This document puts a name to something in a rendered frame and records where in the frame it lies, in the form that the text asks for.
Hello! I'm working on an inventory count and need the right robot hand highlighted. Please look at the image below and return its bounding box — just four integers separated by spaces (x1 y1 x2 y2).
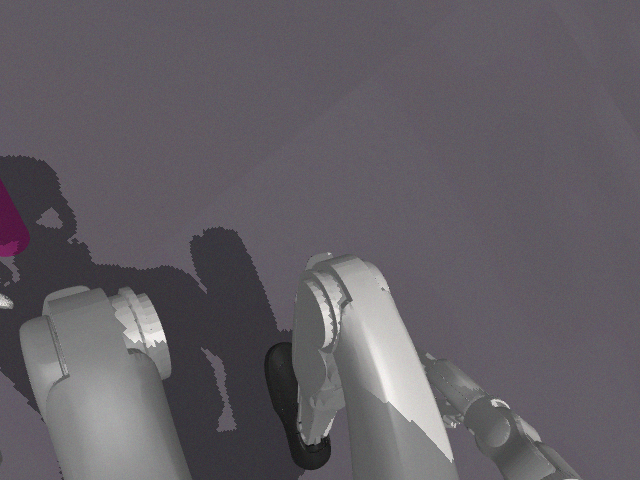
414 346 490 428

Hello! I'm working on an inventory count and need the right robot arm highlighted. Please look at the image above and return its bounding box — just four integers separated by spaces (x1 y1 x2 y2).
463 396 583 480

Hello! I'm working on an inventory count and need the right robot foot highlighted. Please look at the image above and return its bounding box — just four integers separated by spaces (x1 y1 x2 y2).
264 342 331 470

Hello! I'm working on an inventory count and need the can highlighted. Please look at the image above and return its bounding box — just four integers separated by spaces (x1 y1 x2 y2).
0 179 30 257

